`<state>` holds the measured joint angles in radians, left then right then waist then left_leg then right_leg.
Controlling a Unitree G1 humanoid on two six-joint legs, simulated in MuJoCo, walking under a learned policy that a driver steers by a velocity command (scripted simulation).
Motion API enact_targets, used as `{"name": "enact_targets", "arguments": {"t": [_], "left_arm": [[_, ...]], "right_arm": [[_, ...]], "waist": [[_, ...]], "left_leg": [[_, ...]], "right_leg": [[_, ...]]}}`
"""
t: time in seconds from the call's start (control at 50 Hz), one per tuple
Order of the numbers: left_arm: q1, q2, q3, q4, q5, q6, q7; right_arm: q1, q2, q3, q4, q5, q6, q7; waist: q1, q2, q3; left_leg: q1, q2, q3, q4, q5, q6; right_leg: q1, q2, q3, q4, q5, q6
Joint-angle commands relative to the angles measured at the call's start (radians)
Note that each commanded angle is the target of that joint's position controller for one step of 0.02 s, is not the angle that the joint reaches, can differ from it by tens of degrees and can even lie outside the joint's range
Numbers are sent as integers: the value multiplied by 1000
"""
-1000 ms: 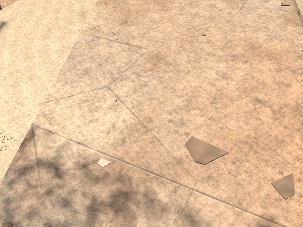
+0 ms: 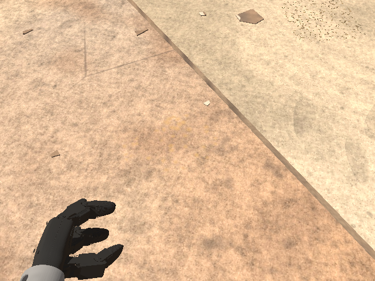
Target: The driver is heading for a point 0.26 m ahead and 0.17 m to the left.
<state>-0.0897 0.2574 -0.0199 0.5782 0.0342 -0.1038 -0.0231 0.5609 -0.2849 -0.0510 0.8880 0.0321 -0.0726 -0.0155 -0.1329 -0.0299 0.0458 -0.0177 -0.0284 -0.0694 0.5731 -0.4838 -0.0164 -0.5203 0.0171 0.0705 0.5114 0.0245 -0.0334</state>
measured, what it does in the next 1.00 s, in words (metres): walks ahead, turning left: left foot, then right foot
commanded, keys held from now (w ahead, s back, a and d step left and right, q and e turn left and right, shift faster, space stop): q+shift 0.24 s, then shift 0.76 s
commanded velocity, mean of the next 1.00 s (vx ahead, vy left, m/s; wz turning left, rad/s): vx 0.08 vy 0.00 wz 0.35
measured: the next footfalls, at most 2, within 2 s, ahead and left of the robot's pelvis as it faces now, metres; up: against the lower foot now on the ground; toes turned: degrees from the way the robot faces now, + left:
left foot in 0.38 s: +0.20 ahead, +0.17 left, +0.00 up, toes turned +20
right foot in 0.74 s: +0.23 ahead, -0.07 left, +0.00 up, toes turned +20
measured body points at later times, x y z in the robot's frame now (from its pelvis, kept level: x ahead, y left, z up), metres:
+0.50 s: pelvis +0.13 +0.05 +0.01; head +0.16 +0.08 +0.46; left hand +0.17 +0.37 -0.11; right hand +0.40 -0.14 -0.05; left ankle +0.16 +0.16 -0.72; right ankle +0.14 -0.10 -0.65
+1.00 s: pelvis +0.17 +0.03 +0.02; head +0.17 +0.03 +0.47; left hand +0.19 +0.31 -0.11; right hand +0.37 -0.16 -0.10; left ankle +0.16 +0.16 -0.72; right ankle +0.19 -0.08 -0.72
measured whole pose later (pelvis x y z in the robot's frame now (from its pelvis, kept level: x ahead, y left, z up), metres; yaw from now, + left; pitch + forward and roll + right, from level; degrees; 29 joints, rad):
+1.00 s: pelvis +0.17 +0.03 +0.02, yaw +21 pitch -1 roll +0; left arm 0.17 0.21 0.02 0.89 0.01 -0.01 0.02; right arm 0.18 -0.23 -0.05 0.80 -0.02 0.02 -0.02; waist -0.01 0.01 0.02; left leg -0.28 -0.01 -0.01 0.51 -0.21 0.00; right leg -0.20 -0.01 -0.01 0.53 -0.31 0.00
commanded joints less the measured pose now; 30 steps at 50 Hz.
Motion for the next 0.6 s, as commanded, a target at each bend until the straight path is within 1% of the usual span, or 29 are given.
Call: {"name": "enact_targets", "arguments": {"t": [0.02,0.04,0.06,0.08,0.1,0.12,0.14,0.16,0.18,0.22,0.24,0.26,0.28,0.32,0.34,0.36,0.38,0.4,0.42,0.44,0.46,0.48,0.5,0.52,0.54,0.56,0.6], "left_arm": [[401,223,80,11,22,36,25],[322,176,79,-10,-7,51,23],[270,131,71,-2,-27,56,26],[233,105,66,12,-32,58,28],[192,96,67,20,-24,58,29],[158,98,73,26,-15,58,31],[125,95,78,32,-12,55,33],[106,102,84,40,-11,51,37],[101,118,93,51,-12,48,43],[79,140,106,62,-17,51,56],[65,145,110,65,-20,54,59],[75,150,113,75,-26,56,60],[91,159,117,87,-34,58,57],[123,183,127,108,-56,61,45],[128,192,130,117,-68,64,41],[136,190,130,128,-78,66,38],[184,161,122,150,-73,67,34],[242,115,108,158,-35,71,29],[267,98,91,124,-9,81,31],[188,171,113,129,-31,95,36],[162,172,117,121,-54,106,40],[182,152,115,141,-51,115,51],[191,158,117,152,-40,122,59],[212,154,117,162,-36,127,60],[235,143,115,171,-37,129,60],[249,127,110,179,-40,130,60],[238,93,94,184,-40,129,60]], "right_arm": [[62,-70,4,-144,3,-3,-2],[12,-143,-20,-150,13,15,-8],[-74,-156,-31,-173,11,32,-18],[-109,-146,-36,-178,2,51,-30],[-100,-134,-42,-186,-4,70,-36],[-94,-109,-42,-197,-1,88,-36],[-110,-84,-40,-214,1,102,-37],[-150,-70,-39,-237,-2,109,-36],[-186,-63,-38,-255,-8,112,-33],[-219,-58,-35,-269,-13,111,-15],[-234,-61,-35,-272,-13,111,-3],[-261,-66,-35,-280,-15,110,7],[-288,-75,-36,-291,-15,112,16],[-331,-94,-41,-316,-19,117,29],[-335,-98,-44,-322,-23,118,33],[-327,-103,-49,-319,-29,115,34],[-306,-132,-60,-311,-36,110,27],[-282,-230,-84,-322,-39,104,10],[-308,-294,-85,-363,-68,101,4],[-283,-231,-69,-360,-68,89,14],[-305,-218,-60,-344,-66,78,17],[-358,-193,-55,-340,-52,73,14],[-407,-164,-44,-343,-40,75,9],[-438,-155,-37,-344,-43,76,3],[-457,-139,-32,-344,-49,76,1],[-467,-126,-29,-342,-51,75,-1],[-473,-113,-27,-331,-49,74,-5]], "waist": [[213,-260,-600],[200,-152,-523],[185,-91,-381],[160,-42,-281],[117,-55,-229],[87,-83,-186],[73,-94,-151],[71,-88,-128],[74,-79,-127],[74,-67,-156],[74,-70,-162],[85,-71,-160],[95,-68,-155],[106,-57,-143],[97,-47,-138],[87,-33,-138],[89,11,-142],[105,218,-156],[121,413,-222],[42,244,-280],[64,199,-231],[94,148,-210],[111,146,-192],[134,157,-189],[150,159,-194],[155,156,-198],[143,154,-197]], "left_leg": [[-594,-37,-101,779,-244,-37],[-636,27,-81,816,-169,-48],[-696,59,-28,792,-98,-61],[-699,84,-4,790,-54,-82],[-657,111,-4,782,-24,-92],[-603,131,3,758,-10,-95],[-578,142,14,710,3,-95],[-571,151,22,645,30,-94],[-561,157,28,579,79,-87],[-486,164,38,436,227,-61],[-441,158,51,370,286,-47],[-404,145,62,312,314,-36],[-385,131,72,265,318,-26],[-365,105,88,170,287,-1],[-336,88,100,92,300,17],[-274,60,117,-3,351,39],[-186,40,104,-71,443,66],[-55,195,-95,-132,878,120],[41,448,-403,-159,983,340],[2,424,-382,-191,863,378],[-45,372,-297,-194,779,333],[-70,321,-243,-192,675,277],[-111,301,-209,-198,641,250],[-178,278,-171,-204,656,242],[-202,261,-149,-208,657,240],[-206,251,-132,-209,651,239],[-209,242,-121,-205,610,240]], "right_leg": [[977,-525,498,77,809,-298],[861,-458,420,17,620,-285],[745,-405,311,-16,532,-258],[616,-365,244,-58,499,-243],[492,-352,198,-104,433,-237],[379,-345,152,-158,353,-229],[301,-341,101,-199,303,-226],[259,-340,56,-225,282,-223],[249,-341,19,-234,276,-220],[246,-327,-65,-231,229,-201],[238,-321,-106,-230,196,-188],[233,-315,-125,-223,178,-182],[244,-318,-134,-213,168,-177],[287,-335,-135,-168,148,-159],[302,-334,-141,-128,125,-139],[296,-314,-158,-69,74,-106],[265,-269,-184,21,-13,-58],[134,-173,-264,253,-270,27],[-92,-55,-218,539,-720,101],[-106,-58,-78,667,-705,98],[-125,-69,-58,693,-642,83],[-129,-84,-43,663,-579,78],[-108,-92,-36,632,-529,86],[-39,-83,-49,628,-487,93],[0,-73,-55,598,-461,98],[27,-71,-56,538,-447,101],[86,-71,-54,392,-433,102]]}}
